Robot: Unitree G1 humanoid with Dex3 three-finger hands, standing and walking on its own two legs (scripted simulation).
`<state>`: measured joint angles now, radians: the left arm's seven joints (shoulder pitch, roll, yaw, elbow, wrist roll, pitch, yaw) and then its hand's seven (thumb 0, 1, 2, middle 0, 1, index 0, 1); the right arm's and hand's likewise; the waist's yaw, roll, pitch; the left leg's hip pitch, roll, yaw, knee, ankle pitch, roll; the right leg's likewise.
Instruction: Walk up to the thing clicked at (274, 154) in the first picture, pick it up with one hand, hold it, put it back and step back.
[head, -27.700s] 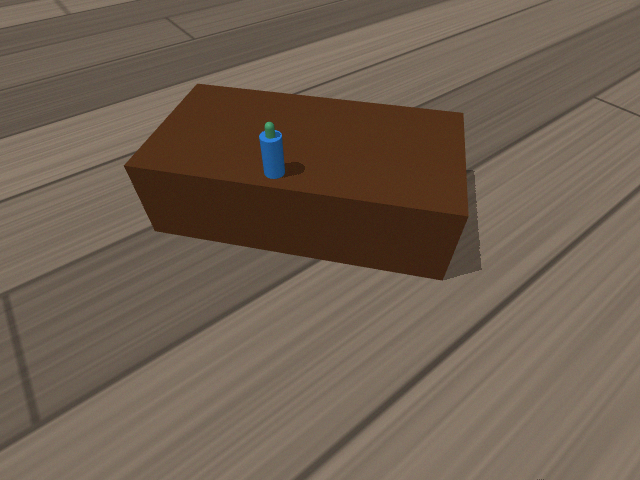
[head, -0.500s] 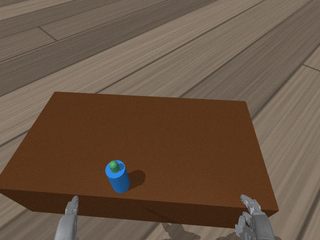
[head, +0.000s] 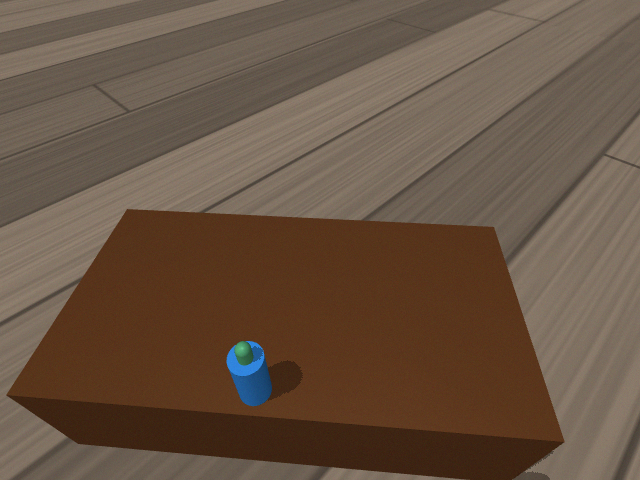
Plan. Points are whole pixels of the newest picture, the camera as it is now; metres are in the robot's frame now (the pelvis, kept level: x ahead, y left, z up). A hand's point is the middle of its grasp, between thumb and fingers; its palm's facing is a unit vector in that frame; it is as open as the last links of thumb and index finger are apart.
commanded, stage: home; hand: left
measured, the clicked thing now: (249, 369) +0.41 +0.17 -0.31
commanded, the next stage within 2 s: stand in 1.20 s
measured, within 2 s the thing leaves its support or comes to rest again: neither
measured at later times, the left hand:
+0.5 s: hand out of the picture +0.02 +0.26 -0.15, palm faces -0.03 -0.93 -0.37, open 17.5 cm
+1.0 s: hand out of the picture +0.04 +0.25 -0.15, palm faces -0.03 -0.93 -0.36, open 17.6 cm
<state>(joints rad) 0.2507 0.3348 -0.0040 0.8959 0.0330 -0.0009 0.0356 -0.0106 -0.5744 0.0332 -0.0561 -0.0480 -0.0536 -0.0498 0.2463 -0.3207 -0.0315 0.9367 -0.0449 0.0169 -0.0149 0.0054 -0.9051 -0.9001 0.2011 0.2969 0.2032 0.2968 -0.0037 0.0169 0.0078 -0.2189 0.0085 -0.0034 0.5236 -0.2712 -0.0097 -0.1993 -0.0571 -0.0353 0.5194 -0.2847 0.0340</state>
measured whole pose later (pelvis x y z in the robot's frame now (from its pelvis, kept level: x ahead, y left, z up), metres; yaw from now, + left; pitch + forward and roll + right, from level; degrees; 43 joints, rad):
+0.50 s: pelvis -0.02 +0.01 +0.01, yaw +0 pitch -4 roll +0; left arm 0.19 0.33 -0.02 1.13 0.03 0.00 0.02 -0.01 -0.56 0.04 -0.06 -0.05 -0.05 -0.05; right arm 0.17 -0.33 0.00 1.08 -0.03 0.01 -0.01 0.00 -0.90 -0.90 0.20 0.30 0.20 0.30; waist 0.01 0.02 0.02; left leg -0.15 -0.01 0.00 0.38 -0.17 0.00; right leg -0.13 -0.07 -0.03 0.38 -0.18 0.05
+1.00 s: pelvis -0.02 +0.00 +0.01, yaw +0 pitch -3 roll +0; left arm 0.16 0.33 -0.01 1.15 0.02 -0.01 0.01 -0.01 -0.57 0.03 -0.06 -0.05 -0.05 -0.05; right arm 0.16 -0.35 0.00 1.11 -0.02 0.01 0.00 0.00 -0.90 -0.90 0.20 0.30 0.20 0.30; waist -0.01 0.02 0.04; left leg -0.15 0.01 -0.01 0.36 -0.16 -0.01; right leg -0.13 -0.05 -0.04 0.37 -0.18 0.03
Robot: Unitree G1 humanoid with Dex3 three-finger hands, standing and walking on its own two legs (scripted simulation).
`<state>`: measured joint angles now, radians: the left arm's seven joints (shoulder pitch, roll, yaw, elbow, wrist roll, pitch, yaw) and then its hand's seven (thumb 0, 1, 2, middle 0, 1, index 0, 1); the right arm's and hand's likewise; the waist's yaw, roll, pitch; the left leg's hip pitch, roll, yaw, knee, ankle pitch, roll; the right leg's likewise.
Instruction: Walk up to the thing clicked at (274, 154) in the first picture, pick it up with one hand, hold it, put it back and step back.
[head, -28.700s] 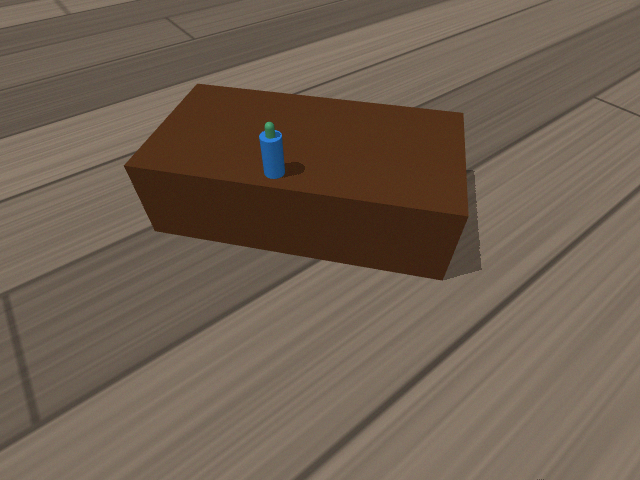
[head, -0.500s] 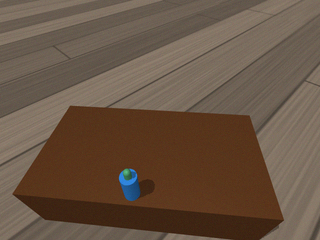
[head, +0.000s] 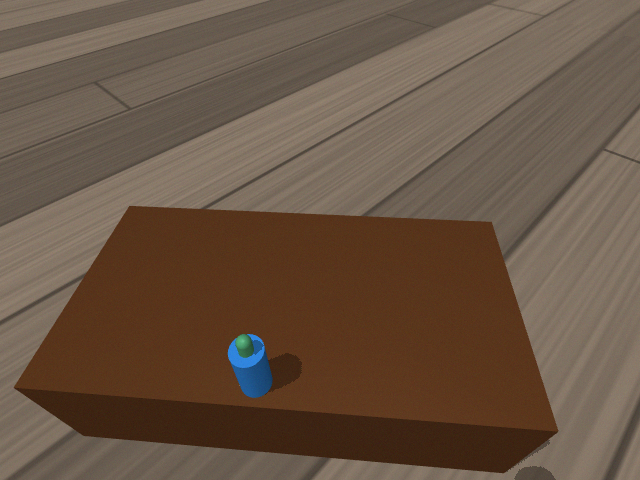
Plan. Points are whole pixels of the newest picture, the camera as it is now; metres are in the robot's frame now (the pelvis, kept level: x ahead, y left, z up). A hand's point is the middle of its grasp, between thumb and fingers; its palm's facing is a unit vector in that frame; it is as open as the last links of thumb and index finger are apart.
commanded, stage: home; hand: left
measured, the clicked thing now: (250, 361) +0.43 +0.17 -0.32
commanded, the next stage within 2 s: stand in 0.20 s
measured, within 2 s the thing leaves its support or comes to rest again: neither
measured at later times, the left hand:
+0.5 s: hand out of the picture +0.09 +0.24 -0.15, palm faces -0.03 -0.93 -0.36, open 15.8 cm
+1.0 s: hand out of the picture +0.10 +0.23 -0.15, palm faces -0.02 -0.94 -0.35, open 7.5 cm
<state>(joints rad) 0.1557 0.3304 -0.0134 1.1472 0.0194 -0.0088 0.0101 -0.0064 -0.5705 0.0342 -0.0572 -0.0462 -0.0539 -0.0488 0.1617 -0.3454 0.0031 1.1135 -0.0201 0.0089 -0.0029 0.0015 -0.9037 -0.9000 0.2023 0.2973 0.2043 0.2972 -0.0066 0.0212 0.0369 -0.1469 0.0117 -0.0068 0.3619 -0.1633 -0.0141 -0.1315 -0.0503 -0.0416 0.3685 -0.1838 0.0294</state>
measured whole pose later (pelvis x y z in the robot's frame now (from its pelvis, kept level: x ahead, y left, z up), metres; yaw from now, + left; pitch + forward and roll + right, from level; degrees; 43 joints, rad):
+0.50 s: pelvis +0.02 -0.01 +0.00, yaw +0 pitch -2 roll +0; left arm 0.11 0.33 0.00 1.15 0.01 -0.01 0.00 -0.01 -0.34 0.27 -0.15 -0.19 -0.15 -0.19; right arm 0.12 -0.35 0.01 1.12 -0.02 0.00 -0.01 0.00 -0.91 -0.90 0.20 0.30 0.20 0.30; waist -0.01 0.02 0.04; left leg -0.11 0.02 -0.01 0.31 -0.16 -0.03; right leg -0.10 -0.04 -0.04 0.34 -0.19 0.02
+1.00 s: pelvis +0.02 -0.02 +0.00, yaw +0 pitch -2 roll +0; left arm 0.11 0.33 0.00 1.14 0.01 -0.01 0.00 0.00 0.87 0.89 -0.21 -0.30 -0.20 -0.30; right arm 0.12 -0.35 0.00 1.13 -0.02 0.00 0.00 0.00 -0.91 -0.90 0.20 0.30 0.20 0.30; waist -0.01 0.02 0.04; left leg -0.10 0.04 -0.01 0.30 -0.16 -0.04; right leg -0.10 -0.02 -0.05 0.33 -0.19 0.00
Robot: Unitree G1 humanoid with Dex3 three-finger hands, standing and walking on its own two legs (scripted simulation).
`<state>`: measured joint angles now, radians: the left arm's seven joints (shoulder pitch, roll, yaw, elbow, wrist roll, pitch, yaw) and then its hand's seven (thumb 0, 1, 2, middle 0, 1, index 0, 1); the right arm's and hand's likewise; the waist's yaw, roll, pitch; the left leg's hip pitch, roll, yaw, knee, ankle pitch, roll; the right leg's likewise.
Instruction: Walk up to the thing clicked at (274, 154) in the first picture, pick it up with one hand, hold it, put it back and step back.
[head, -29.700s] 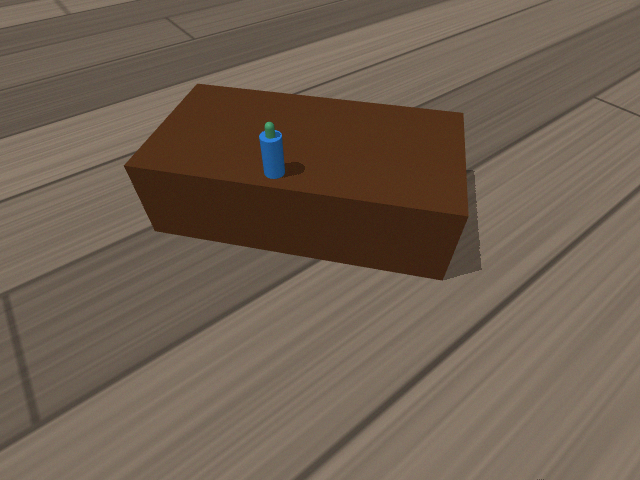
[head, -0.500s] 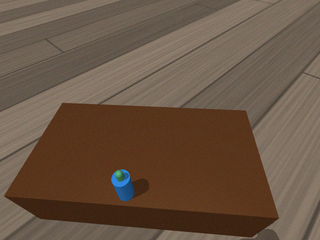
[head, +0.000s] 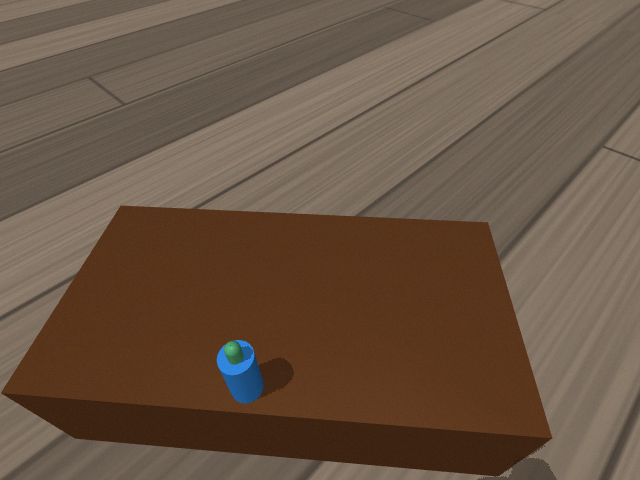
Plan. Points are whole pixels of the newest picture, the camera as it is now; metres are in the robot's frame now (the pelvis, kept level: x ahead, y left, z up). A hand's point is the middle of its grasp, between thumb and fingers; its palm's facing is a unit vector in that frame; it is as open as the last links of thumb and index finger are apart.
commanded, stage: stand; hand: left
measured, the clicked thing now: (239, 367) +0.41 +0.19 -0.32
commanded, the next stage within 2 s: step back in 1.82 s
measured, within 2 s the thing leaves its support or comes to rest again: neither
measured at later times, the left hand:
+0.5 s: hand out of the picture +0.07 +0.25 -0.15, palm faces -0.03 -0.94 -0.35, open 7.4 cm
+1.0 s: hand out of the picture +0.08 +0.25 -0.15, palm faces -0.03 -0.94 -0.35, open 7.4 cm
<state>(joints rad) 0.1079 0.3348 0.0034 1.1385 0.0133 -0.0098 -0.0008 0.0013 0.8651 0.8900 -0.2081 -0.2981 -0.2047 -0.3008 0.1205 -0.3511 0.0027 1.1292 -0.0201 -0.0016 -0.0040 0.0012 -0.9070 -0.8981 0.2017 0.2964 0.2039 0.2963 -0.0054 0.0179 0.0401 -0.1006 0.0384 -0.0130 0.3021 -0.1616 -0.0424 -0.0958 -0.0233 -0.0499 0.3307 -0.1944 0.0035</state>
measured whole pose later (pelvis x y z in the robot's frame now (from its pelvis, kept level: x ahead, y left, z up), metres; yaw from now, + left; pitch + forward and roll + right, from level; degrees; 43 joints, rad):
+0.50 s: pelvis +0.00 +0.00 +0.00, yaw +0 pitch -2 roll +0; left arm 0.12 0.34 0.00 1.14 0.01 -0.01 -0.01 0.00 0.90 0.90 -0.21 -0.30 -0.20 -0.30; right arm 0.13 -0.35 0.01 1.13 -0.02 0.00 0.00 0.00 -0.91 -0.90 0.20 0.30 0.20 0.30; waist -0.01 0.02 0.04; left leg -0.10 0.05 -0.01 0.30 -0.16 -0.05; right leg -0.10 -0.02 -0.05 0.33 -0.20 0.00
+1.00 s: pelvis +0.01 +0.00 +0.00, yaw -1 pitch -2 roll +0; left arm 0.11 0.34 0.00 1.13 0.01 -0.01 -0.01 0.00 0.90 0.90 -0.21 -0.30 -0.20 -0.30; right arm 0.12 -0.35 0.01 1.12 -0.02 -0.01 0.00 0.00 -0.91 -0.90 0.20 0.30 0.20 0.30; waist 0.00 0.01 0.05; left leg -0.09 0.05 0.00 0.30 -0.17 -0.05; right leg -0.10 -0.01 -0.04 0.33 -0.20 0.00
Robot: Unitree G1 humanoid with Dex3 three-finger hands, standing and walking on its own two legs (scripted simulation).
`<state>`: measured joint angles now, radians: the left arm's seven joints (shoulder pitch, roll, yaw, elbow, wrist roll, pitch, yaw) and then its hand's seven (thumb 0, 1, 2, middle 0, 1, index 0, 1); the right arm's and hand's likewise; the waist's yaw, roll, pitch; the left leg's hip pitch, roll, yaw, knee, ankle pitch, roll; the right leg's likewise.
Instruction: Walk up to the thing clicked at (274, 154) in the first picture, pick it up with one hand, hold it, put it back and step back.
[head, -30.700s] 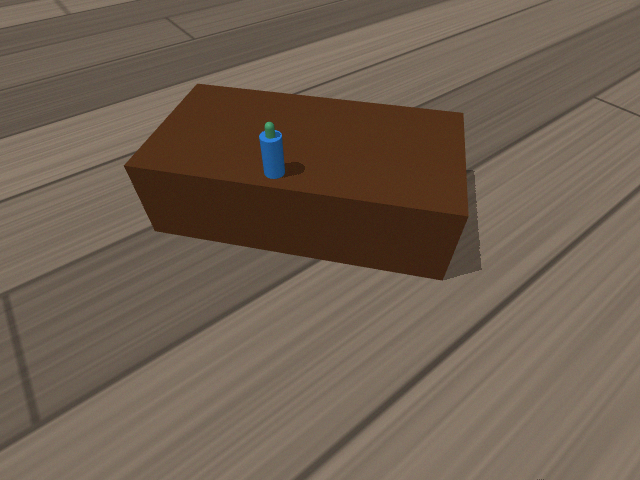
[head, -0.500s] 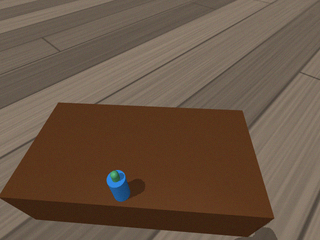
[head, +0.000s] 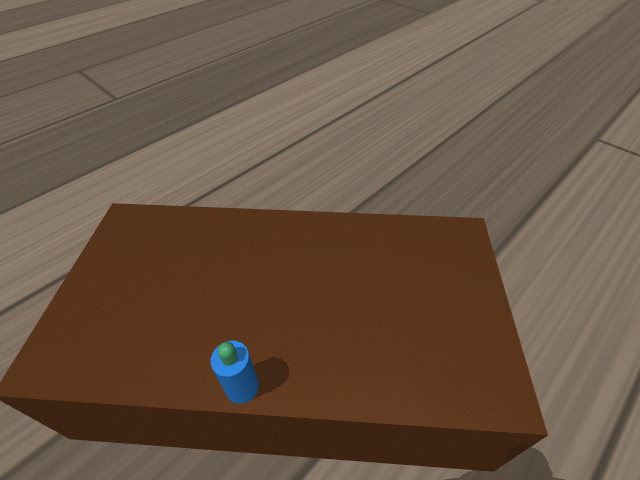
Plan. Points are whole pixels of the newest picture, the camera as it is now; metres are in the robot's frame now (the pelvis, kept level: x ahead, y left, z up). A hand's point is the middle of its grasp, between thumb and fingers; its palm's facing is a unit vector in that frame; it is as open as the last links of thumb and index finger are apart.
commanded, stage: stand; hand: left
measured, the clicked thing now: (234, 368) +0.40 +0.20 -0.32
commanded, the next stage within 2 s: step back in 0.82 s
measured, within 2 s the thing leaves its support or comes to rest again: neither
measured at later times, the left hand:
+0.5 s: hand out of the picture +0.08 +0.25 -0.15, palm faces -0.03 -0.94 -0.35, open 7.4 cm
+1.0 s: hand out of the picture +0.08 +0.28 -0.16, palm faces +0.00 -0.93 -0.38, open 7.4 cm
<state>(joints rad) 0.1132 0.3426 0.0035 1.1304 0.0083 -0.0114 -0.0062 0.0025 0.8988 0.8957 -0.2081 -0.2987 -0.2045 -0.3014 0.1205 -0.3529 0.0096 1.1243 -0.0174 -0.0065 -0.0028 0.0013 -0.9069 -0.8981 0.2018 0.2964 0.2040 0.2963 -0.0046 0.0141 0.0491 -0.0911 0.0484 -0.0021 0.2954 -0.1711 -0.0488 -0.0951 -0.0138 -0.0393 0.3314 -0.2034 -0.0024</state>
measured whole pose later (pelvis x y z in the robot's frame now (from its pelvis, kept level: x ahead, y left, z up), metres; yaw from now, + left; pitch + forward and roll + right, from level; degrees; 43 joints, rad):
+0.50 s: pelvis +0.00 +0.00 +0.00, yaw +0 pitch -2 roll +0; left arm 0.11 0.34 0.00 1.13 0.01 -0.01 -0.01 0.00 0.90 0.90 -0.21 -0.30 -0.20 -0.30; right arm 0.12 -0.35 0.01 1.12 -0.02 -0.01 0.00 0.00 -0.91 -0.90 0.20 0.30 0.20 0.30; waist -0.01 0.01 0.05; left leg -0.09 0.05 0.00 0.29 -0.17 -0.05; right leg -0.09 -0.01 -0.04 0.33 -0.21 0.00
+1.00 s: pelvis -0.02 +0.01 -0.01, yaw +0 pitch -2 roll +0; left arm 0.07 0.37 0.06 1.01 0.00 0.02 0.00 0.00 0.90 0.90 -0.21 -0.30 -0.21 -0.30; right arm 0.07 -0.39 -0.04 1.02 0.00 0.03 0.01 0.00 -0.91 -0.90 0.20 0.30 0.20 0.30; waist -0.01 0.01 0.14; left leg -0.28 0.03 -0.02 0.62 -0.29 0.01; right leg -0.21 -0.03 -0.03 0.49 -0.25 0.00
